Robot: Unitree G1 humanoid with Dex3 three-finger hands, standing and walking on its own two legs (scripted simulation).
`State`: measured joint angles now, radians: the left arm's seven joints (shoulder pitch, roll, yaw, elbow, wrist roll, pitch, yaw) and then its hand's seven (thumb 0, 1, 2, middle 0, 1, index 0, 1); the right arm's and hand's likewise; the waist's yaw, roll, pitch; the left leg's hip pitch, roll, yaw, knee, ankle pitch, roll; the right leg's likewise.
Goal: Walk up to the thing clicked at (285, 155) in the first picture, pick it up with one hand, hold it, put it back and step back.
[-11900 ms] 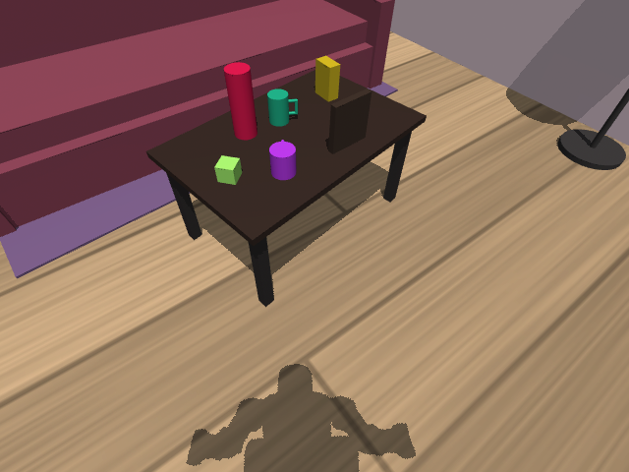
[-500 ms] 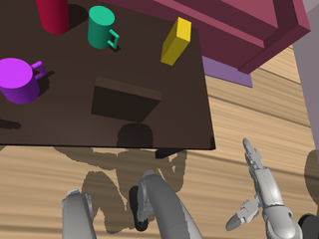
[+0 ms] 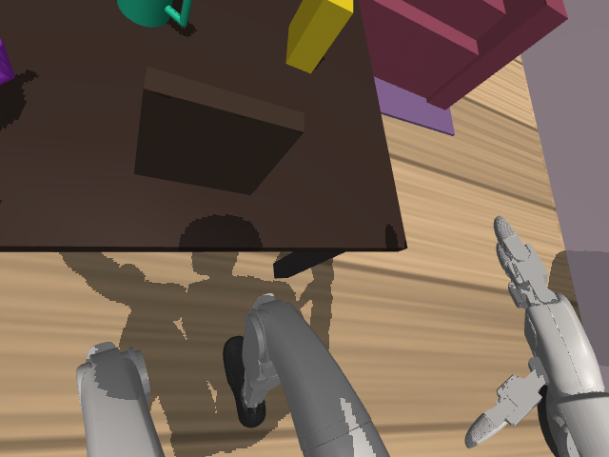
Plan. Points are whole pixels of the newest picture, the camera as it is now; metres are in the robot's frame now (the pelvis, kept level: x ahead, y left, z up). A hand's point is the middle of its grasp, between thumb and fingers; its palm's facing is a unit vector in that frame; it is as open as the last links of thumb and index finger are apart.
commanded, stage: close in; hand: left
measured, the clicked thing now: out of the picture +0.58 +0.23 -0.06
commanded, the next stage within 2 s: rest palm in 0.24 s
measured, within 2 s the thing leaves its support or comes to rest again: leaves its support in 1.62 s
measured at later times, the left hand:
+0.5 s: hand out of the picture +0.56 +0.25 -0.05, palm faces +0.26 -0.97 +0.02, open 17.6 cm
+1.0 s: hand out of the picture +0.56 +0.24 -0.05, palm faces +0.28 -0.96 +0.00, open 13.2 cm
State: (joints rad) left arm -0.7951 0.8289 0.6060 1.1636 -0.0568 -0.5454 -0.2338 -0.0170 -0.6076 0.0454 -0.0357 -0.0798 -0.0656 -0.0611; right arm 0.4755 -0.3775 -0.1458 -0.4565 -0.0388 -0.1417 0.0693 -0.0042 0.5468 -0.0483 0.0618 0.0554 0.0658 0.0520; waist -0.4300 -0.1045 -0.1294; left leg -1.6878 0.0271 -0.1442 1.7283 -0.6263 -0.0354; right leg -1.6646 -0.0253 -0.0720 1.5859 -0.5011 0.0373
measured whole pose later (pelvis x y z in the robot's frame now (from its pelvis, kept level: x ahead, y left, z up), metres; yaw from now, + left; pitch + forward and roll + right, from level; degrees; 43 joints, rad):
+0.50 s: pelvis +0.02 +0.01 +0.00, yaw -1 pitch +35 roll -6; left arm -0.82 0.70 0.57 1.17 0.00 -0.54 -0.06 -0.02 -0.61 0.01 -0.08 -0.05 -0.09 -0.04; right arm 0.47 -0.34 -0.10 -0.42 -0.06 -0.04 0.11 0.00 0.52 -0.06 0.06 0.06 0.07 0.05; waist -0.41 -0.06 -0.16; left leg -1.67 0.04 -0.11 1.72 -0.67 -0.02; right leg -1.67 -0.02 -0.04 1.59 -0.53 0.05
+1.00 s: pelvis +0.02 +0.01 +0.01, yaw +0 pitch +34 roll -6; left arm -0.80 0.69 0.55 1.17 0.01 -0.56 0.00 -0.01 -0.51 0.29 -0.68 -0.54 -0.71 -0.53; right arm 0.47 -0.34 -0.09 -0.47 -0.06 0.01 0.11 0.00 0.49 -0.06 0.06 0.05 0.07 0.05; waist -0.42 -0.06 -0.15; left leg -1.64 0.04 -0.11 1.69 -0.66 -0.02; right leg -1.63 -0.02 -0.04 1.56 -0.53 0.05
